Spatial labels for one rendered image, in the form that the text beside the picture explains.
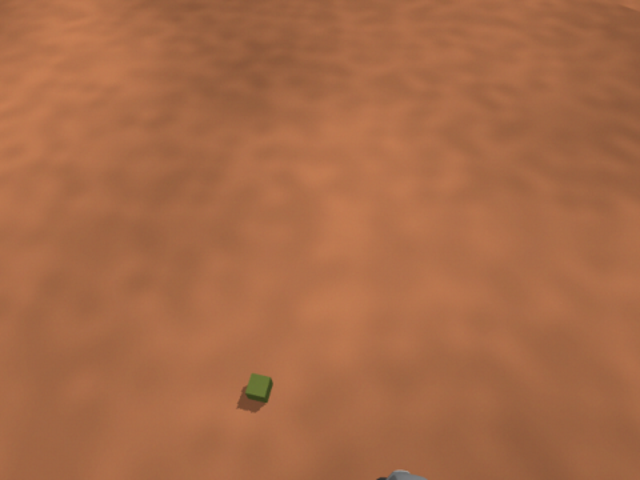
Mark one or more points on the cube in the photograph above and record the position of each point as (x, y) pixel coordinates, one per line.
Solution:
(259, 388)

